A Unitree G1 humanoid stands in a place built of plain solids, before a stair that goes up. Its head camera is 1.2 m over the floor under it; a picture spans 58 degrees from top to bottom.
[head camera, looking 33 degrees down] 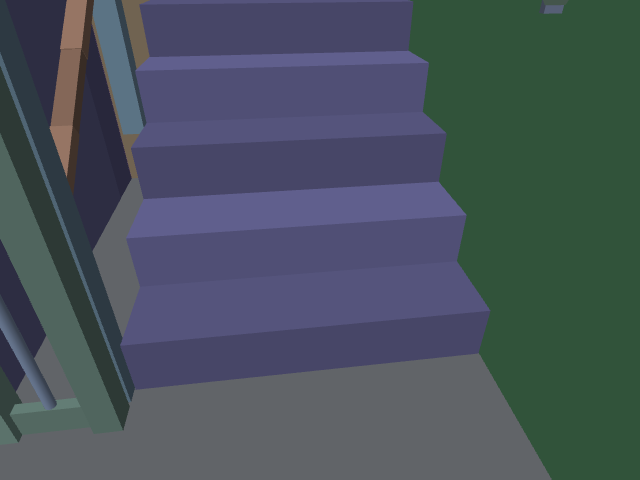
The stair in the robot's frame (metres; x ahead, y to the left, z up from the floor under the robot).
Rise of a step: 0.21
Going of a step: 0.29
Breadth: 1.20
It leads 8 degrees to the left of straight ahead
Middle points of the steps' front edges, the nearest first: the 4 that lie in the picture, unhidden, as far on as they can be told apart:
1.01 0.02 0.21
1.30 0.06 0.42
1.58 0.09 0.62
1.87 0.13 0.83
